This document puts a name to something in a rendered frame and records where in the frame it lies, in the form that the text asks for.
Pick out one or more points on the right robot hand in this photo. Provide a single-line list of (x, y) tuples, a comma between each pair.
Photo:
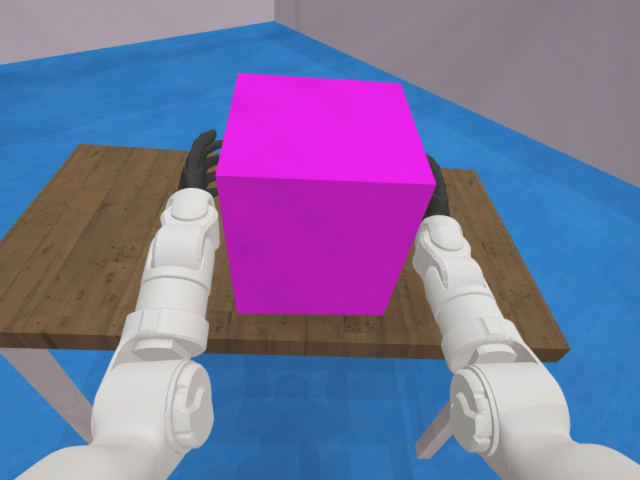
[(438, 204)]

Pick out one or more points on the left robot forearm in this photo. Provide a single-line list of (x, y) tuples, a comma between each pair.
[(169, 319)]

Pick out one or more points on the right robot upper arm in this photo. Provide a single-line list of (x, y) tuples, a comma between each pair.
[(514, 416)]

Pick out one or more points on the carton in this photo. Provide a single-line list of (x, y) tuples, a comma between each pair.
[(322, 184)]

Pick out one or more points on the left robot hand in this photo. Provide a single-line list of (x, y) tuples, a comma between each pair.
[(194, 171)]

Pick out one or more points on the table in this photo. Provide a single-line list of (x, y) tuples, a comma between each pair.
[(72, 264)]

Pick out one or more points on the left robot upper arm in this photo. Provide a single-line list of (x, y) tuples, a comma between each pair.
[(147, 416)]

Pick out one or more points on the right robot forearm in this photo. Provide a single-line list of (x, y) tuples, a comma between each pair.
[(473, 328)]

